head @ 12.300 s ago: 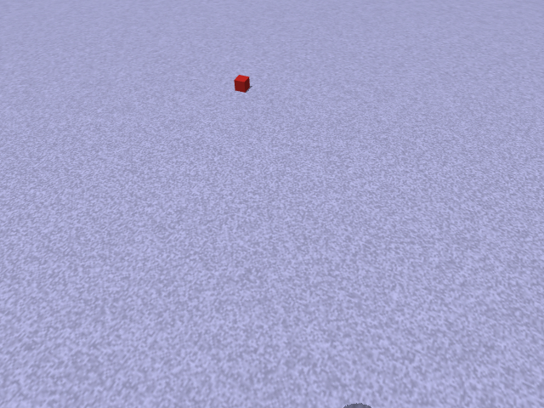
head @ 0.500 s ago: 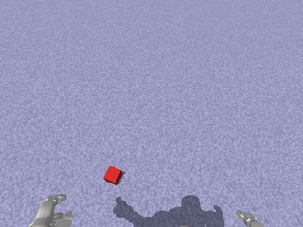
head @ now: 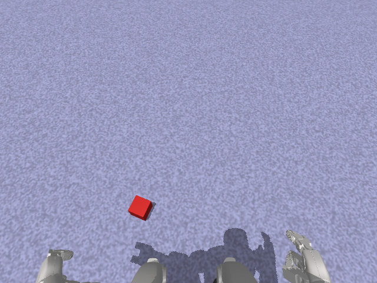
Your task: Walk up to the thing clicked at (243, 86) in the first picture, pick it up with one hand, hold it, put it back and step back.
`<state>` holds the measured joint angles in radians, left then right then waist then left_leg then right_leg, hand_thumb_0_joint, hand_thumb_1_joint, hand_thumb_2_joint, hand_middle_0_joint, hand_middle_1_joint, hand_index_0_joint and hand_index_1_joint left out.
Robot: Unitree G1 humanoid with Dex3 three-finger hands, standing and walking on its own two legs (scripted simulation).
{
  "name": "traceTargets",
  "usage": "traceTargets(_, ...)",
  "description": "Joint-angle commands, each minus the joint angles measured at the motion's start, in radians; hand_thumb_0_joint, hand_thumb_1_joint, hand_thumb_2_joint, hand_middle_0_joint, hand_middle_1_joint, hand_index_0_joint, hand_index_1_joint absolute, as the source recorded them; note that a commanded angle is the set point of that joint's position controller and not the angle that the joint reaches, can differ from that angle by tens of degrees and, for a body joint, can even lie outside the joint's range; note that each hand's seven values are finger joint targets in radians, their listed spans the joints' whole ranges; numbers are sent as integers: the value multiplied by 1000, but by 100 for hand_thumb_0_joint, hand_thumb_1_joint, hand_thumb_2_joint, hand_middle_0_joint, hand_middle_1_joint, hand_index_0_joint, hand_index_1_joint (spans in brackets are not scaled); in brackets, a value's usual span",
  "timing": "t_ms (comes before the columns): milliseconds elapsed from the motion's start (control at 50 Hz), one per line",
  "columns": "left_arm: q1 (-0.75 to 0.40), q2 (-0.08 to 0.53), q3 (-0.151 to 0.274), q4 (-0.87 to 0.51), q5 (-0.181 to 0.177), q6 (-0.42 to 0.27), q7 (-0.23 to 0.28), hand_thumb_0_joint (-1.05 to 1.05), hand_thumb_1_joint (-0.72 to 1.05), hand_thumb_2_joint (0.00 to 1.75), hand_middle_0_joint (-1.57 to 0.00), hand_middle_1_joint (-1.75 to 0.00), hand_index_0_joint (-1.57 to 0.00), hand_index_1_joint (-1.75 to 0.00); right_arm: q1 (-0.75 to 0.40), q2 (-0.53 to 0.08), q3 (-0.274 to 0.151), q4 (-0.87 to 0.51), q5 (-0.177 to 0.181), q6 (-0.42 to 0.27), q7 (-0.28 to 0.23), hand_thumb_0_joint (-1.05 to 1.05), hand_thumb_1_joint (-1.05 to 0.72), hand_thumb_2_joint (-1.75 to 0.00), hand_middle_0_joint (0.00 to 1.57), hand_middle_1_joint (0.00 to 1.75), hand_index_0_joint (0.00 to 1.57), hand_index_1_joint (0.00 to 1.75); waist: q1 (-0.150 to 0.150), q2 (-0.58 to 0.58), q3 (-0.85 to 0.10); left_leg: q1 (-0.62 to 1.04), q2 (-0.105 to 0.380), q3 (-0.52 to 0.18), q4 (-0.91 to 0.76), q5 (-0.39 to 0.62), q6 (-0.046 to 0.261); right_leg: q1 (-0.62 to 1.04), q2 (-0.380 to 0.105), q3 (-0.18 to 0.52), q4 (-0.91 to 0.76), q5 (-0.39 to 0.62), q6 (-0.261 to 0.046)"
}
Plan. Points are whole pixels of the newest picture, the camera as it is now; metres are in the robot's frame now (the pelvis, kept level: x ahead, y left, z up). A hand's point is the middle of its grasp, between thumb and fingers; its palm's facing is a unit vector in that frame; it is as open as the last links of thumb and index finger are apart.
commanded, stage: rise first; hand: left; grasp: from above
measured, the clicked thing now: (140, 208) +0.44 +0.22 -0.67
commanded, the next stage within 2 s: none
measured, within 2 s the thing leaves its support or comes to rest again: neither
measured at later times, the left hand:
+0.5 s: hand (86, 264) +0.18 +0.29 -0.27, palm faces -0.17 -0.59 -0.79, open 14.0 cm
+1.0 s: hand (111, 228) +0.31 +0.28 -0.44, palm faces -0.10 -0.45 -0.89, open 13.9 cm
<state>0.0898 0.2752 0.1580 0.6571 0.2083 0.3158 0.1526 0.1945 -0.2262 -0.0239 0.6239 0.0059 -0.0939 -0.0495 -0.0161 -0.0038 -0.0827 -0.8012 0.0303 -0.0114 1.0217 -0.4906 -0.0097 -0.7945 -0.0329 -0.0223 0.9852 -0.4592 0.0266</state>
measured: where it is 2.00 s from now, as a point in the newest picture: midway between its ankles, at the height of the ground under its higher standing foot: outside the picture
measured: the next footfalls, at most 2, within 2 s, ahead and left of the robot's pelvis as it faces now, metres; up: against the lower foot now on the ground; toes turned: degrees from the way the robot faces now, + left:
none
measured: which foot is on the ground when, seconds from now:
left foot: down 0.00-1.00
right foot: down 0.00-1.00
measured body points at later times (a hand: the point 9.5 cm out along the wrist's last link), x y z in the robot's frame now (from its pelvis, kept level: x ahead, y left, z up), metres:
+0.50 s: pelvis -0.03 -0.01 -0.10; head +0.12 +0.01 +0.33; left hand +0.19 +0.31 -0.22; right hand +0.15 -0.26 -0.21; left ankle +0.00 +0.12 -0.67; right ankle +0.01 -0.14 -0.67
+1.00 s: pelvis -0.09 +0.00 -0.29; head +0.12 +0.01 +0.11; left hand +0.31 +0.30 -0.39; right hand -0.02 -0.26 -0.43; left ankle +0.00 +0.12 -0.67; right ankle +0.01 -0.14 -0.67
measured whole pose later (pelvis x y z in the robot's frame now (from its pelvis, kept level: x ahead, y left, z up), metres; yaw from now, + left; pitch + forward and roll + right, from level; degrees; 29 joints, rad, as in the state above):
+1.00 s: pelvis -0.09 +0.00 -0.29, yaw -3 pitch +36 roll -4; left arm -0.95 0.49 0.32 1.46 0.49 0.49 0.65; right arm 0.08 -0.25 0.01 0.90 -0.10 -0.21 0.16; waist -0.16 0.04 -0.15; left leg -2.07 0.03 -0.07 2.10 -0.66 -0.01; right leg -2.05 -0.02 -0.02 2.03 -0.60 0.03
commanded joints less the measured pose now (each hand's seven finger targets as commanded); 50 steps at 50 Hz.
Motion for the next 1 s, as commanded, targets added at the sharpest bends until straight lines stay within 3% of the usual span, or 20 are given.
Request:
traceTargets(0, -4, 157, 41, -141, 33, 27, 38, 0, -55, 99, -7, -106, -6, -108, 17, -141, -54, -114, -6, -47, -31, 0, -86, -89, 20, 30, 20, 30, -2, 56, -288, 117, -27, 8, -93, 358, -1, 145, 42, -10, -69, 301, -42)
traceTargets(140, 11, 144, 37, -137, 76, 54, 83, 0, -51, 97, -6, -106, -5, -107, -2, -131, -50, -120, -12, -50, -37, 0, -84, -88, 20, 30, 20, 30, 12, 52, -300, 33, -25, 2, -35, 322, 1, 72, 41, -19, 1, 256, -52)
traceTargets(200, -22, 151, 35, -153, 95, 57, 107, 0, -51, 96, -6, -107, -6, -107, -1, -132, -52, -117, -8, -52, -38, 0, -85, -89, 20, 30, 20, 30, 4, 78, -322, 28, -17, -11, -9, 311, -5, 14, 38, -22, 38, 226, -56)
traceTargets(240, -117, 148, 22, -121, 119, 52, 133, 0, -53, 96, -7, -106, -7, -107, -7, -133, -51, -104, -10, -56, -39, 0, -87, -89, 20, 30, 20, 30, -19, 71, -306, -28, -15, -14, 30, 269, -3, -47, 35, -23, 70, 199, -55)
traceTargets(320, -307, 161, 12, 38, 196, 24, 200, 0, -52, 97, -6, -104, -5, -105, -20, -137, -43, -71, -20, -75, -41, 0, -86, -89, 20, 30, 20, 30, -27, 48, -310, -191, -18, -2, 156, 171, 3, -202, 29, -18, 179, 129, -55)
traceTargets(420, -529, 148, 0, 186, 270, 30, 333, 0, -54, 99, -10, -103, -9, -104, -25, -161, -39, 0, -31, -95, -23, 0, -94, -91, 20, 30, 20, 30, -29, 81, -486, -293, -25, -8, 290, 204, -13, -337, 27, -14, 343, 158, -62)
traceTargets(460, -640, 155, -3, 264, 291, 56, 400, 0, -52, 99, -9, -104, -8, -105, -14, -169, -37, 32, -42, -100, -12, 0, -93, -91, 20, 30, 20, 30, -46, 89, -568, -323, -27, -8, 354, 246, -18, -383, 25, -13, 398, 202, -61)
traceTargets(540, -854, 231, 40, 439, 310, 98, 521, 0, -50, 101, -8, -104, -7, -105, -17, -191, -33, 90, -64, -112, 22, 0, -90, -90, 20, 30, 20, 30, -68, 63, -636, -474, -28, 0, 492, 203, -12, -503, 25, -15, 484, 203, -48)
traceTargets(620, -977, 337, 100, 553, 326, 140, 582, 0, -52, 103, -9, -104, -7, -106, -27, -187, -21, 119, -90, -119, 69, 0, -90, -90, 20, 30, 20, 30, -52, 66, -728, -590, -36, 19, 600, 146, -5, -521, 21, -6, 560, 161, -37)
traceTargets(680, -1039, 388, 131, 627, 323, 167, 590, 0, -52, 104, -10, -102, -8, -105, -65, -179, -19, 129, -111, -123, 113, 0, -90, -90, 20, 30, 20, 30, -40, 78, -724, -694, -41, 28, 666, 47, 1, -608, 22, 10, 591, 36, -32)
traceTargets(760, -1139, 409, 125, 672, 323, 191, 565, 0, -50, 103, -14, -97, -11, -100, -75, -192, -21, 149, -117, -124, 160, 0, -90, -90, 20, 30, 20, 30, -82, 82, -717, -802, -38, 23, 748, -32, 7, -694, 32, 28, 627, -91, -28)
traceTargets(880, -1360, 453, 125, 656, 326, 168, 538, 0, -54, 107, -10, -97, -7, -101, -9, -231, -34, 214, -105, -140, 198, 0, -89, -90, 20, 30, 20, 30, -149, 161, -728, -818, -23, -9, 808, -134, 5, -875, 40, -31, 743, -167, -37)
traceTargets(980, -1480, 482, 152, 660, 334, 150, 547, 0, -55, 107, -9, -98, -6, -101, 27, -262, -36, 240, -97, -158, 219, 0, -89, -90, 20, 30, 20, 30, -173, 253, -761, -760, -7, -43, 823, -152, -9, -1002, 25, -73, 838, -129, -43)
